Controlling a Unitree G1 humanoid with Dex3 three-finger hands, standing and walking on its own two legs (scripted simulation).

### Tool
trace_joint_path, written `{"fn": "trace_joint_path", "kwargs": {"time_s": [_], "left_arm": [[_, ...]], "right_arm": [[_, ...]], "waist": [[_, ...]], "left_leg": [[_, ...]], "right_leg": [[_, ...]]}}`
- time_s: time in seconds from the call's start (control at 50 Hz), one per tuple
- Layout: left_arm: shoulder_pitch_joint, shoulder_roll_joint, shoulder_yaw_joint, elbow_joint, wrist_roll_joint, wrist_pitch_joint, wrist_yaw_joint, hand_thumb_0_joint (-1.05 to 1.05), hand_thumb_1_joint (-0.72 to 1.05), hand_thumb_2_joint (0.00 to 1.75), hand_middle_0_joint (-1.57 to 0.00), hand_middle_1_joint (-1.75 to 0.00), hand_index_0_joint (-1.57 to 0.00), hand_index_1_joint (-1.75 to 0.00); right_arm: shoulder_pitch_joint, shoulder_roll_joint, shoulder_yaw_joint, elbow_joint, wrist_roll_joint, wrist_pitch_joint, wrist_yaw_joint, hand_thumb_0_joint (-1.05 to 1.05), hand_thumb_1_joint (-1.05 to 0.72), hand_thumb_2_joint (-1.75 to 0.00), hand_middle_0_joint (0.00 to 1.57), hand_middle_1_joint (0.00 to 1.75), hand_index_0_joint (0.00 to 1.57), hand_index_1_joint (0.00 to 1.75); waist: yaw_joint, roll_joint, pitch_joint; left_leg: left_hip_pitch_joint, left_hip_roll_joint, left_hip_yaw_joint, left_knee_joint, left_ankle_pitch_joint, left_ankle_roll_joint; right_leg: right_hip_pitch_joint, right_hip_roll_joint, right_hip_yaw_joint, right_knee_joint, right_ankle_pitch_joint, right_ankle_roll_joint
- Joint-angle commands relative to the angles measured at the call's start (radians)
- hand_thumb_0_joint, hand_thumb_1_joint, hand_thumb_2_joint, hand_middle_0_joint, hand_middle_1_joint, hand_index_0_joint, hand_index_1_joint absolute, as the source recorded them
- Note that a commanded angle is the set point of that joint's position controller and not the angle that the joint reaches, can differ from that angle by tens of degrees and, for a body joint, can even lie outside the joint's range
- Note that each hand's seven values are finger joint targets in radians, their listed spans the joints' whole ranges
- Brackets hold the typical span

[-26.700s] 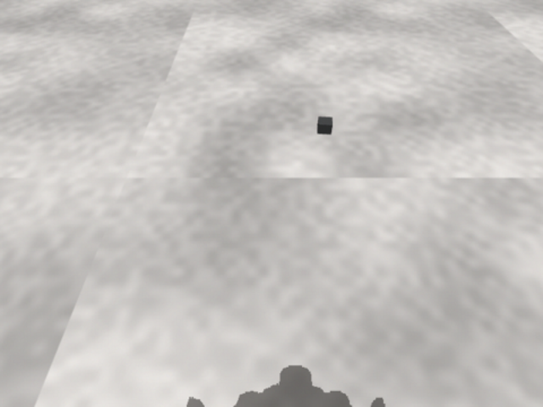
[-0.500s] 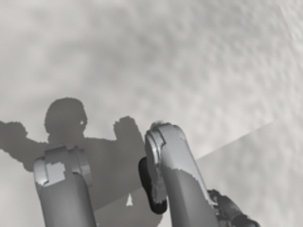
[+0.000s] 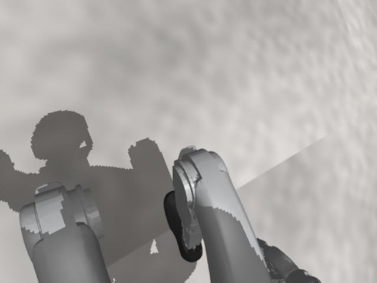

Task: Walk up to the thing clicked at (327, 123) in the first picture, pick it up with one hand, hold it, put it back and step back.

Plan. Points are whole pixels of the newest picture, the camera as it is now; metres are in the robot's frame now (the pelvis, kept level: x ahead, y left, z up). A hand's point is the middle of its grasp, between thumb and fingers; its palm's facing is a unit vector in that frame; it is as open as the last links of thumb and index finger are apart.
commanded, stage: rest palm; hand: left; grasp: from above
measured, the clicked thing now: out of the picture +0.43 +0.39 -0.27
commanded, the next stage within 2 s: close in 0.88 s
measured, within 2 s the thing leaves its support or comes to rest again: neither
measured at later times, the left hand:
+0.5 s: hand out of the picture +0.41 +0.37 -0.23, palm faces -0.45 -0.13 -0.88, open 13.2 cm
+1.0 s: hand out of the picture +0.41 +0.37 -0.23, palm faces -0.45 -0.14 -0.88, open 13.5 cm
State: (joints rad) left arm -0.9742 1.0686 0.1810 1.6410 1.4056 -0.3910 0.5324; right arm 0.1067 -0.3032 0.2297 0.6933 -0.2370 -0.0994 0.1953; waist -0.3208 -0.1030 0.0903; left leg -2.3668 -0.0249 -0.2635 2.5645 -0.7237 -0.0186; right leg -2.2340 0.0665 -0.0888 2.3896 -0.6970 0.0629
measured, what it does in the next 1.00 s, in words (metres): stands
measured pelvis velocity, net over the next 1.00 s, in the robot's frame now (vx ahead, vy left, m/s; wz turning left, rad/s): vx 0.00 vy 0.00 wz -0.02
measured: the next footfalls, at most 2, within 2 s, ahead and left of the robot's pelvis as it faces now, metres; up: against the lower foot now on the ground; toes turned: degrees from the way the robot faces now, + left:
none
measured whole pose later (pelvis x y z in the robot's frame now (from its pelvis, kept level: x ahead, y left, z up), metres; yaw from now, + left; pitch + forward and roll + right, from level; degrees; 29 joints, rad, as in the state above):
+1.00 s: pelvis +0.00 +0.00 +0.00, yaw -1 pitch +27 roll -16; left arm -0.96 1.08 0.15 1.66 1.37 -0.37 0.55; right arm 0.07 -0.33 0.26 0.68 -0.25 -0.15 0.22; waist -0.32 -0.13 0.12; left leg -2.36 -0.02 -0.28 2.59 -0.73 -0.01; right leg -2.22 0.07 -0.11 2.39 -0.68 0.07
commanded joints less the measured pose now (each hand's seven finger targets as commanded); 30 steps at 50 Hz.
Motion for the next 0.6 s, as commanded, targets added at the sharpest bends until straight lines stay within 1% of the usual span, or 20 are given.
{"fn": "trace_joint_path", "kwargs": {"time_s": [0.0, 0.02, 0.04, 0.06, 0.08, 0.1, 0.12, 0.18, 0.2, 0.22, 0.24, 0.26, 0.34, 0.38, 0.4, 0.46, 0.48, 0.5, 0.54, 0.58], "left_arm": [[-0.215, 0.271, 0.011, -0.126, -0.028, 0.000, 0.038, 0.00, -0.29, 0.83, -0.30, -0.74, -0.28, -0.76], [-0.227, 0.270, 0.008, -0.122, -0.030, -0.003, 0.038, 0.00, -0.30, 0.82, -0.30, -0.74, -0.28, -0.76], [-0.222, 0.277, 0.017, -0.123, -0.041, -0.003, 0.042, 0.00, -0.30, 0.82, -0.30, -0.74, -0.28, -0.76], [-0.223, 0.274, 0.014, -0.120, -0.043, -0.003, 0.045, 0.00, -0.32, 0.84, -0.30, -0.73, -0.27, -0.76], [-0.222, 0.262, 0.002, -0.106, -0.033, -0.003, 0.043, 0.00, -0.33, 0.83, -0.28, -0.74, -0.26, -0.77], [-0.218, 0.262, -0.002, -0.105, -0.032, -0.005, 0.044, 0.00, -0.33, 0.83, -0.28, -0.75, -0.26, -0.77], [-0.230, 0.262, -0.007, -0.099, -0.033, -0.005, 0.044, 0.00, -0.33, 0.84, -0.29, -0.74, -0.26, -0.76], [-0.244, 0.259, -0.013, -0.104, -0.039, -0.008, 0.049, 0.00, -0.33, 0.84, -0.29, -0.74, -0.26, -0.77], [-0.229, 0.269, -0.002, -0.110, -0.037, -0.008, 0.053, 0.00, -0.34, 0.86, -0.29, -0.74, -0.26, -0.77], [-0.227, 0.258, -0.019, -0.090, -0.030, -0.005, 0.053, 0.00, -0.34, 0.87, -0.29, -0.74, -0.25, -0.78], [-0.239, 0.270, -0.004, -0.112, -0.040, -0.010, 0.059, 0.00, -0.34, 0.86, -0.29, -0.74, -0.25, -0.77], [-0.230, 0.266, -0.014, -0.086, -0.033, -0.006, 0.061, 0.00, -0.35, 0.86, -0.28, -0.74, -0.25, -0.77], [-0.219, 0.273, -0.004, -0.080, -0.029, -0.003, 0.073, 0.00, -0.37, 0.88, -0.27, -0.75, -0.23, -0.79], [-0.224, 0.259, -0.020, -0.075, -0.023, 0.001, 0.077, 0.00, -0.38, 0.87, -0.25, -0.77, -0.22, -0.80], [-0.230, 0.259, -0.016, -0.072, -0.033, 0.002, 0.080, 0.00, -0.38, 0.89, -0.26, -0.76, -0.22, -0.80], [-0.226, 0.255, -0.024, -0.076, -0.031, 0.010, 0.082, 0.00, -0.41, 0.91, -0.25, -0.76, -0.20, -0.81], [-0.220, 0.269, -0.004, -0.081, -0.040, 0.011, 0.086, 0.00, -0.41, 0.91, -0.24, -0.76, -0.20, -0.81], [-0.218, 0.285, 0.003, -0.084, -0.038, 0.012, 0.091, 0.00, -0.41, 0.92, -0.25, -0.76, -0.20, -0.81], [-0.226, 0.275, -0.011, -0.073, -0.032, 0.019, 0.090, 0.00, -0.42, 0.91, -0.24, -0.77, -0.19, -0.82], [-0.214, 0.260, -0.013, -0.074, -0.039, 0.023, 0.089, 0.00, -0.43, 0.93, -0.24, -0.77, -0.19, -0.83]], "right_arm": [[0.168, -0.316, -0.099, 0.005, -0.005, -0.001, -0.007, 0.00, -0.90, -0.90, 0.20, 0.30, 0.20, 0.30], [0.160, -0.319, -0.100, 0.007, -0.007, -0.002, -0.007, 0.00, -0.90, -0.90, 0.20, 0.30, 0.20, 0.30], [0.152, -0.318, -0.099, 0.007, -0.003, -0.003, -0.007, 0.00, -0.90, -0.90, 0.20, 0.30, 0.20, 0.30], [0.158, -0.322, -0.096, 0.008, -0.003, -0.004, -0.008, 0.00, -0.90, -0.90, 0.20, 0.30, 0.20, 0.30], [0.159, -0.323, -0.098, 0.006, -0.007, -0.004, -0.005, 0.00, -0.90, -0.90, 0.20, 0.30, 0.20, 0.30], [0.149, -0.322, -0.096, 0.009, -0.010, -0.006, -0.005, 0.00, -0.90, -0.90, 0.20, 0.30, 0.20, 0.30], [0.148, -0.327, -0.097, 0.004, -0.013, -0.010, -0.004, 0.00, -0.90, -0.90, 0.20, 0.30, 0.20, 0.30], [0.139, -0.326, -0.092, 0.007, -0.011, -0.016, -0.004, 0.00, -0.90, -0.90, 0.20, 0.30, 0.20, 0.30], [0.137, -0.327, -0.091, 0.010, -0.008, -0.015, -0.007, 0.00, -0.90, -0.90, 0.20, 0.30, 0.20, 0.30], [0.139, -0.328, -0.089, 0.009, -0.010, -0.017, -0.005, 0.00, -0.90, -0.90, 0.20, 0.30, 0.20, 0.30], [0.126, -0.334, -0.091, 0.009, -0.009, -0.016, -0.006, 0.00, -0.90, -0.90, 0.20, 0.30, 0.20, 0.30], [0.130, -0.331, -0.089, 0.007, -0.012, -0.021, -0.004, 0.00, -0.90, -0.90, 0.20, 0.30, 0.20, 0.30], [0.127, -0.335, -0.083, 0.002, -0.017, -0.020, 0.000, 0.00, -0.90, -0.90, 0.20, 0.30, 0.20, 0.30], [0.121, -0.330, -0.082, 0.001, -0.019, -0.023, 0.003, 0.00, -0.90, -0.90, 0.20, 0.30, 0.20, 0.30], [0.117, -0.333, -0.082, 0.005, -0.017, -0.026, 0.002, 0.00, -0.90, -0.90, 0.20, 0.30, 0.20, 0.30], [0.122, -0.338, -0.080, 0.002, -0.019, -0.036, 0.008, 0.00, -0.90, -0.90, 0.20, 0.30, 0.20, 0.30], [0.118, -0.343, -0.082, 0.003, -0.015, -0.034, 0.006, 0.00, -0.90, -0.90, 0.20, 0.30, 0.20, 0.30], [0.112, -0.344, -0.078, 0.000, -0.016, -0.034, 0.006, 0.00, -0.90, -0.90, 0.20, 0.30, 0.20, 0.30], [0.113, -0.340, -0.076, -0.002, -0.020, -0.036, 0.008, 0.00, -0.90, -0.90, 0.20, 0.30, 0.20, 0.30], [0.108, -0.339, -0.076, -0.001, -0.020, -0.038, 0.008, 0.00, -0.90, -0.90, 0.20, 0.30, 0.20, 0.30]], "waist": [[-0.008, 0.521, -0.652], [-0.014, 0.518, -0.633], [-0.004, 0.506, -0.635], [-0.010, 0.510, -0.618], [-0.019, 0.507, -0.608], [-0.014, 0.506, -0.605], [-0.027, 0.490, -0.594], [-0.026, 0.483, -0.583], [-0.015, 0.489, -0.601], [-0.025, 0.489, -0.592], [-0.018, 0.503, -0.601], [-0.024, 0.507, -0.584], [-0.018, 0.509, -0.594], [-0.025, 0.511, -0.594], [-0.025, 0.499, -0.585], [-0.033, 0.509, -0.577], [-0.018, 0.518, -0.593], [-0.015, 0.533, -0.602], [-0.023, 0.529, -0.588], [-0.025, 0.513, -0.583]], "left_leg": [[0.602, 0.036, 0.123, -0.289, 0.286, 0.022], [0.578, 0.036, 0.124, -0.282, 0.274, 0.023], [0.569, 0.036, 0.121, -0.285, 0.262, 0.024], [0.564, 0.034, 0.124, -0.285, 0.266, 0.024], [0.579, 0.037, 0.118, -0.286, 0.269, 0.020], [0.573, 0.038, 0.118, -0.281, 0.258, 0.022], [0.554, 0.037, 0.122, -0.265, 0.239, 0.025], [0.541, 0.037, 0.126, -0.270, 0.215, 0.026], [0.555, 0.039, 0.121, -0.281, 0.232, 0.024], [0.565, 0.038, 0.122, -0.273, 0.231, 0.024], [0.570, 0.040, 0.113, -0.284, 0.242, 0.021], [0.565, 0.040, 0.115, -0.275, 0.235, 0.022], [0.582, 0.041, 0.108, -0.288, 0.259, 0.017], [0.569, 0.043, 0.112, -0.280, 0.246, 0.018], [0.551, 0.042, 0.110, -0.276, 0.238, 0.020], [0.572, 0.044, 0.107, -0.275, 0.249, 0.017], [0.579, 0.044, 0.099, -0.290, 0.260, 0.014], [0.584, 0.044, 0.098, -0.293, 0.264, 0.012], [0.562, 0.045, 0.101, -0.283, 0.248, 0.014], [0.544, 0.043, 0.108, -0.279, 0.234, 0.018]], "right_leg": [[0.276, 0.019, -0.150, -0.165, 0.285, -0.078], [0.267, 0.019, -0.154, -0.166, 0.282, -0.078], [0.271, 0.021, -0.153, -0.172, 0.273, -0.080], [0.276, 0.018, -0.154, -0.172, 0.276, -0.078], [0.253, 0.017, -0.160, -0.161, 0.273, -0.079], [0.257, 0.022, -0.161, -0.166, 0.266, -0.078], [0.256, 0.020, -0.157, -0.168, 0.258, -0.078], [0.260, 0.020, -0.155, -0.174, 0.248, -0.076], [0.273, 0.023, -0.159, -0.180, 0.254, -0.076], [0.259, 0.021, -0.158, -0.170, 0.255, -0.076], [0.252, 0.021, -0.167, -0.168, 0.256, -0.075], [0.254, 0.020, -0.163, -0.163, 0.257, -0.077], [0.258, 0.022, -0.169, -0.155, 0.269, -0.076], [0.266, 0.026, -0.165, -0.158, 0.268, -0.077], [0.259, 0.025, -0.168, -0.157, 0.264, -0.077], [0.254, 0.023, -0.170, -0.149, 0.272, -0.073], [0.254, 0.024, -0.174, -0.149, 0.276, -0.075], [0.258, 0.024, -0.176, -0.145, 0.277, -0.077], [0.253, 0.021, -0.174, -0.140, 0.274, -0.078], [0.261, 0.026, -0.171, -0.152, 0.266, -0.076]]}}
